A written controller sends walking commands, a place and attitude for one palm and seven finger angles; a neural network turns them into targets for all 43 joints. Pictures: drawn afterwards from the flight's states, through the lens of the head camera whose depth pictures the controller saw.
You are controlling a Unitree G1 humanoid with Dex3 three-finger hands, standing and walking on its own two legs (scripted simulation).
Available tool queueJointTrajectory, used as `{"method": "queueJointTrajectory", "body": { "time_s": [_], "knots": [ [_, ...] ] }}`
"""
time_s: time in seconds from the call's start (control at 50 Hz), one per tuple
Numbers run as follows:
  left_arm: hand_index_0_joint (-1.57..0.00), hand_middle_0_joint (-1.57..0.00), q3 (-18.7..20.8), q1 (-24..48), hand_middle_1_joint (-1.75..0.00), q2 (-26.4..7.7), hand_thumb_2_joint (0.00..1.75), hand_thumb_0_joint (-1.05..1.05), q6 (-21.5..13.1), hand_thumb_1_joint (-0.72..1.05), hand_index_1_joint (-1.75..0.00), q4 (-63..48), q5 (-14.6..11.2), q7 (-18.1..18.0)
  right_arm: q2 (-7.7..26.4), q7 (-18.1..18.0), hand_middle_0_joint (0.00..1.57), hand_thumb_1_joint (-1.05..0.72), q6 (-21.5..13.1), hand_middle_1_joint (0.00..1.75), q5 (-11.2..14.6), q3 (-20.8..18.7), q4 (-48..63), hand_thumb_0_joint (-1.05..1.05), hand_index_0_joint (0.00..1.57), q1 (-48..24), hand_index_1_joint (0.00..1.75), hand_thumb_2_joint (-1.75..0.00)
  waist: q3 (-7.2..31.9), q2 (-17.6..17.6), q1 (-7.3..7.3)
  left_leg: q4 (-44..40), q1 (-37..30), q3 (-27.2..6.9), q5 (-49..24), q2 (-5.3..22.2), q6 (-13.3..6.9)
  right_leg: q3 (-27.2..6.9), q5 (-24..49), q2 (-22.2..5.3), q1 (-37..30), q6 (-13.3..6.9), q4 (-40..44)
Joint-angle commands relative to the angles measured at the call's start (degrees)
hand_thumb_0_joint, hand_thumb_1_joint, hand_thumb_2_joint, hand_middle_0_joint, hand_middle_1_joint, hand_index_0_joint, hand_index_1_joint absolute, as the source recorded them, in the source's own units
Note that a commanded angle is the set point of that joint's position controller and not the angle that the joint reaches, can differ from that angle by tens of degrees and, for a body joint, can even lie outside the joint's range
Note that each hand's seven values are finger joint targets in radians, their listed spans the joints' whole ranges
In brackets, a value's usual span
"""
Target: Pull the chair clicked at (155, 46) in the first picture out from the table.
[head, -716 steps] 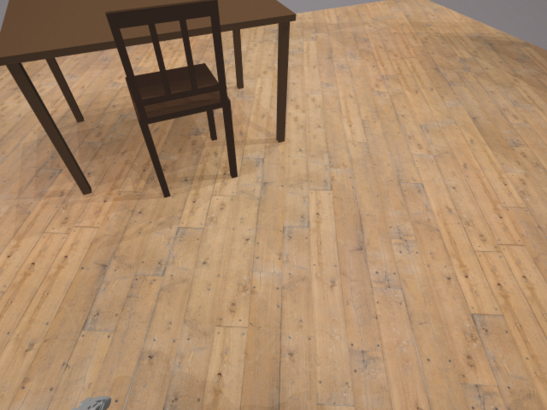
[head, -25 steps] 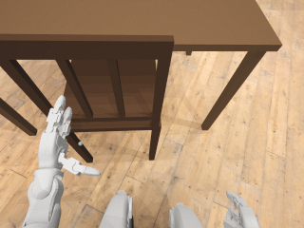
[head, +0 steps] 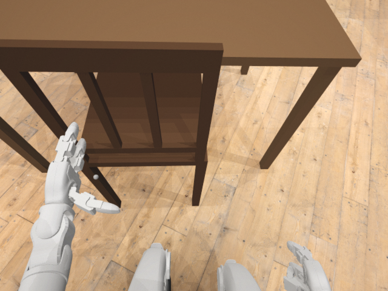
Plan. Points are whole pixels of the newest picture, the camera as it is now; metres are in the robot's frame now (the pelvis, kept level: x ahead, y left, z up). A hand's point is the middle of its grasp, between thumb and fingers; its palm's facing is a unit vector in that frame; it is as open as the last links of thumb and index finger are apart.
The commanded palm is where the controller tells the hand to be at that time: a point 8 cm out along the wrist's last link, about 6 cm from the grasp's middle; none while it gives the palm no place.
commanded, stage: push the fingers through the gap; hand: left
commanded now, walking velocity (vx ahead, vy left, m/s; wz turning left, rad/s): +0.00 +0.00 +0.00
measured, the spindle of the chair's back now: (104, 115) +0.48 +0.22 +0.03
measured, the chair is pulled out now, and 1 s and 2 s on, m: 0.00 0.00 0.00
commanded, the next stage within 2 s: hook a spindle and tug to test in 1.54 s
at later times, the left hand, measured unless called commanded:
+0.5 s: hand (103, 153) +0.38 +0.21 +0.02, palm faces +0.10 -0.99 -0.04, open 17.0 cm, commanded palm +0.36 +0.25 +0.02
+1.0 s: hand (109, 134) +0.43 +0.20 +0.03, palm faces +0.07 -1.00 -0.06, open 17.0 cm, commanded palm +0.41 +0.24 +0.02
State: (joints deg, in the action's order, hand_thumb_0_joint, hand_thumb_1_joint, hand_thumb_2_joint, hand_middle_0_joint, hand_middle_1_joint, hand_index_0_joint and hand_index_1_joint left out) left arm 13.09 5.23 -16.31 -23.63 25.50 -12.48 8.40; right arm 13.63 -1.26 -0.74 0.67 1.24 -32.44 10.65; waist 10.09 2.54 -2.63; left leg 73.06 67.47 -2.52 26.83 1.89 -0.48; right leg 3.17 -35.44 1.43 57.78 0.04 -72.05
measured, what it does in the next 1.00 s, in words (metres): stands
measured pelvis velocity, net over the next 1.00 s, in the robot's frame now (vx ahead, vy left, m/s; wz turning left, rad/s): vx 0.00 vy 0.01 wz -0.02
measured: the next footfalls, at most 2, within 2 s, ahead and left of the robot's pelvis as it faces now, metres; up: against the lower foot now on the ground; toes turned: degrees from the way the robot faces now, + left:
none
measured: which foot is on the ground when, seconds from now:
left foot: down 0.00-1.00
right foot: down 0.00-1.00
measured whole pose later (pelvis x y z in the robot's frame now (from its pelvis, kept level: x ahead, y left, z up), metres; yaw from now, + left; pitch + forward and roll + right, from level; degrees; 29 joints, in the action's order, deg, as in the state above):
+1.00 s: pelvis +0.00 +0.01 +0.00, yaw -1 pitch +24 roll -4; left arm 17.1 27.0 -19.6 -26.7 43.7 -8.4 8.2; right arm 13.9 -0.5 1.5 -0.8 0.8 -36.0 13.7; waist 9.4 2.6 -5.4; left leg 73.7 70.7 -2.0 26.9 2.3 -1.0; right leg 2.5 -35.0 1.8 61.1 0.6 -72.2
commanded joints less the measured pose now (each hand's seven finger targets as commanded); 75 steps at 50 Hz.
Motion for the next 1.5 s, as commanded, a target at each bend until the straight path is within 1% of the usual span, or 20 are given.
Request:
{"method": "queueJointTrajectory", "body": {
  "time_s": [0.0, 0.06, 0.12, 0.2, 0.3, 0.42, 0.5, 0.56, 0.66, 0.78, 0.86, 0.94, 1.06, 1.1, 1.12, 1.16, 1.2, 1.26, 1.32, 1.48],
  "knots": [
    [-0.06, -0.06, -0.13, 15.11, -0.08, -6.77, 0.30, 0.00, -5.30, -0.50, -0.08, -16.49, -1.21, 3.25, 9.48, -1.74, 0.20, -0.90, -3.57, 0.30, 0.21, -4.03, 6.77, 0.00, 0.20, 0.95, 0.30, -0.90, 20.39, 2.06, -1.65, -8.37, -23.73, -0.87, -8.03, -0.27, -1.20, -0.75, 11.76, 0.78, -1.13, -1.41, 12.00],
    [-0.06, -0.06, 3.67, 20.23, -0.08, -11.37, 0.30, 0.00, -9.66, -0.50, -0.08, -21.48, -0.46, 0.22, 9.23, -2.19, 0.20, -0.90, -4.86, 0.30, -0.87, -3.80, 4.84, 0.00, 0.20, 1.60, 0.30, -0.90, 23.43, 4.93, -1.46, -7.43, -27.44, -1.91, -12.71, 0.10, -0.95, -0.25, 13.52, 1.05, 1.03, -1.67, 10.00],
    [-0.06, -0.06, 5.24, 19.22, -0.08, -10.82, 0.30, 0.00, -10.34, -0.50, -0.08, -14.61, 0.91, -2.13, 8.80, -1.86, 0.20, -0.90, -4.73, 0.30, -1.42, -3.67, 3.29, 0.00, 0.20, 1.54, 0.30, -0.90, 21.62, 3.98, -1.28, -6.99, -25.04, -1.98, -11.99, -0.01, -0.58, 0.17, 12.85, 1.00, 2.55, -1.51, 8.87],
    [-0.06, -0.06, 3.54, 15.52, -0.08, -8.24, 0.30, 0.00, -5.57, -0.50, -0.08, -5.30, 1.68, -1.11, 9.30, -0.89, 0.20, -0.90, -3.09, 0.30, -1.00, -3.75, 4.13, 0.00, 0.20, 2.00, 0.30, -0.90, 20.52, 3.11, -0.83, -7.90, -22.23, -0.85, -9.80, -0.40, -0.53, -0.03, 12.86, 0.82, 0.82, -1.46, 9.78],
    [-0.06, -0.06, 4.55, 17.78, -0.08, -9.77, 0.30, 0.00, -1.75, -0.50, -0.08, -5.31, -0.26, 1.75, 9.76, -1.09, 0.20, -0.90, -1.78, 0.30, 0.11, -3.86, 5.51, 0.00, 0.20, 3.16, 0.30, -0.90, 22.35, 0.04, -0.98, -8.23, -21.52, 0.20, -11.82, -0.41, -1.12, -1.02, 16.81, 0.87, -4.12, -1.16, 11.51],
    [-0.06, -0.06, 8.40, 25.17, -0.08, -13.67, 0.30, 0.00, -8.23, -0.50, -0.08, -7.75, -0.01, -0.40, 9.11, -1.33, 0.20, -0.90, -2.53, 0.30, -0.90, -3.88, 2.93, 0.00, 0.20, 4.32, 0.30, -0.90, 22.80, 1.31, -1.93, -6.71, -22.84, -0.34, -15.52, -0.01, -0.99, -0.99, 18.99, 1.32, -2.62, -1.05, 9.93],
    [-0.06, -0.06, 6.91, 25.67, -0.08, -12.88, 0.30, 0.00, -8.38, -0.50, -0.08, -1.33, 1.57, 1.05, 9.62, -0.98, 0.20, -0.90, -2.25, 0.30, -1.07, -4.04, 1.89, 0.00, 0.20, 5.24, 0.30, -0.90, 21.43, 4.11, -2.30, -6.63, -23.22, -0.52, -14.24, 0.02, -0.55, -0.61, 16.95, 1.21, 0.75, -1.42, 9.44],
    [-0.06, -0.06, 2.86, 27.07, -0.08, -9.07, 0.30, 0.00, -6.37, -0.50, -0.08, -0.49, 1.13, 3.10, 9.90, -0.64, 0.20, -0.90, -1.93, 0.30, -0.75, -4.24, 2.31, 0.00, 0.20, 5.89, 0.30, -0.90, 22.60, 5.53, -2.89, -7.38, -26.62, -0.99, -15.73, 0.11, -0.56, -0.15, 17.45, 1.17, 1.43, -1.63, 10.21],
    [-0.06, -0.06, 5.78, 28.71, -0.08, -12.10, 0.30, 0.00, -4.99, -0.50, -0.08, -1.89, 0.22, 2.19, 10.25, -0.71, 0.20, -0.90, -1.20, 0.30, -0.56, -4.31, 2.59, 0.00, 0.20, 6.20, 0.30, -0.90, 24.25, 3.71, -2.44, -7.81, -27.61, -1.47, -17.44, 0.33, -0.57, 0.09, 18.58, 1.17, 0.39, -1.46, 10.41],
    [-0.06, -0.06, 8.77, 35.01, -0.08, -15.21, 0.30, 0.00, -7.96, -0.50, -0.08, 0.92, 2.85, -1.93, 9.93, -0.54, 0.20, -0.90, -0.65, 0.30, -1.52, -4.06, 1.68, 0.00, 0.20, 6.67, 0.30, -0.90, 23.52, 3.61, -2.66, -7.36, -26.51, -1.76, -15.80, 0.30, -0.37, 0.17, 16.33, 1.34, 2.28, -1.42, 9.48],
    [-0.06, -0.06, 5.64, 36.45, -0.08, -12.89, 0.30, 0.00, -8.10, -0.50, -0.08, 4.18, 3.95, -0.94, 10.06, -0.09, 0.20, -0.90, -0.11, 0.30, -1.60, -4.06, 1.61, 0.00, 0.20, 7.28, 0.30, -0.90, 23.93, 5.68, -3.44, -7.45, -27.89, -1.80, -15.73, 0.36, -0.15, 0.24, 15.84, 1.34, 3.36, -1.70, 9.62],
    [-0.06, -0.06, 4.00, 38.55, -0.08, -11.37, 0.30, 0.00, -6.25, -0.50, -0.08, 8.93, 3.44, 0.68, 10.45, 0.01, 0.20, -0.90, 0.79, 0.30, -1.20, -3.99, 1.47, 0.00, 0.20, 7.81, 0.30, -0.90, 21.96, 3.25, -4.47, -7.82, -25.89, -1.84, -12.80, 0.17, -0.43, 0.30, 14.28, 1.29, 3.70, -1.53, 10.79],
    [-0.06, -0.06, 8.87, 46.73, -0.08, -17.01, 0.30, 0.00, -7.76, -0.50, -0.08, 10.95, 3.65, -0.52, 10.73, -0.39, 0.20, -0.90, 1.23, 0.30, -1.58, -3.79, 0.67, 0.00, 0.20, 8.69, 0.30, -0.90, 22.96, 3.10, -4.58, -6.58, -24.09, -1.87, -11.58, 0.10, -0.86, -0.22, 13.21, 1.30, 4.36, -1.39, 10.15],
    [-0.06, -0.06, 11.16, 48.04, -0.08, -20.01, 0.30, 0.00, -9.06, -0.50, -0.08, 10.80, 4.43, -1.07, 10.63, -0.47, 0.20, -0.90, 1.43, 0.30, -1.92, -3.73, 0.47, 0.00, 0.20, 9.10, 0.30, -0.90, 25.48, 4.24, -3.78, -6.12, -24.70, -1.68, -13.38, 0.10, -0.74, -0.45, 14.37, 1.33, 3.15, -1.46, 9.51],
    [-0.06, -0.06, 9.74, 49.96, -0.08, -19.13, 0.30, 0.00, -9.67, -0.50, -0.08, 9.97, 4.89, -1.10, 10.39, -0.40, 0.20, -0.90, 1.50, 0.30, -2.00, -3.65, 0.44, 0.00, 0.20, 9.03, 0.30, -0.90, 26.27, 6.24, -4.30, -6.01, -25.91, -1.61, -14.08, 0.15, -0.70, -0.54, 14.75, 1.35, 3.90, -1.43, 9.31],
    [-0.06, -0.06, 9.85, 47.72, -0.08, -18.90, 0.30, 0.00, -10.00, -0.50, -0.08, 9.57, 5.09, -0.81, 10.32, 0.01, 0.20, -0.90, 1.54, 0.30, -2.21, -3.80, 0.84, 0.00, 0.20, 9.45, 0.30, -0.90, 29.01, 7.55, -3.39, -5.90, -27.83, -1.59, -16.31, 0.10, -0.58, -0.53, 16.18, 1.42, 2.80, -1.66, 8.97],
    [-0.06, -0.06, 9.74, 43.40, -0.08, -18.38, 0.30, 0.00, -9.04, -0.50, -0.08, 11.76, 4.97, -0.19, 10.46, 0.24, 0.20, -0.90, 2.24, 0.30, -2.03, -3.90, 0.91, 0.00, 0.20, 9.64, 0.30, -0.90, 28.44, 6.06, -3.15, -6.38, -27.77, -1.45, -17.41, 0.28, -0.47, -0.33, 17.60, 1.55, 1.86, -1.65, 9.39],
    [-0.06, -0.06, 8.32, 39.63, -0.08, -15.61, 0.30, 0.00, -6.47, -0.50, -0.08, 14.69, 3.79, 1.36, 10.45, 0.62, 0.20, -0.90, 2.87, 0.30, -1.44, -3.94, 1.46, 0.00, 0.20, 10.14, 0.30, -0.90, 25.95, 2.68, -3.75, -6.71, -24.61, -0.87, -16.63, 0.02, -0.94, -0.36, 18.97, 1.55, -0.27, -1.40, 10.20],
    [-0.06, -0.06, 9.58, 39.46, -0.08, -16.85, 0.30, 0.00, -5.32, -0.50, -0.08, 15.59, 3.03, 2.03, 10.67, 0.42, 0.20, -0.90, 3.44, 0.30, -1.05, -4.04, 1.42, 0.00, 0.20, 10.10, 0.30, -0.90, 22.72, 0.62, -3.95, -6.88, -21.03, -0.27, -13.93, -0.08, -1.22, -0.78, 17.77, 1.42, -0.62, -1.01, 11.01],
    [-0.06, -0.06, 9.63, 47.81, -0.08, -18.73, 0.30, 0.00, -11.18, -0.50, -0.08, 7.08, 3.92, 0.57, 10.30, 0.12, 0.20, -0.90, 2.17, 0.30, -1.93, -4.20, -0.07, 0.00, 0.20, 10.21, 0.30, -0.90, 26.99, 7.02, -4.49, -6.09, -28.54, -1.44, -18.39, 0.35, -0.77, -0.64, 18.71, 1.68, 2.53, -1.49, 9.60]
  ]
}}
